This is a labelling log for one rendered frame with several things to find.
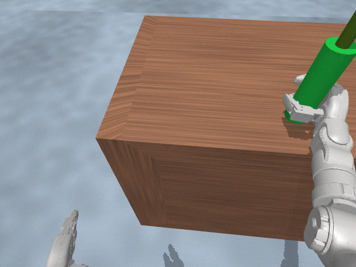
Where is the right robot arm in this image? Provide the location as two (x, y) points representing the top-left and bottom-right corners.
(304, 118), (356, 267)

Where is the right robot hand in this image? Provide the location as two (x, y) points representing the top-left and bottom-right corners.
(283, 74), (349, 127)

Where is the bottle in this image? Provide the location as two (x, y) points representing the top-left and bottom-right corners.
(284, 11), (356, 124)

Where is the left robot hand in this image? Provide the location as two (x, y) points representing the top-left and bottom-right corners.
(46, 210), (89, 267)

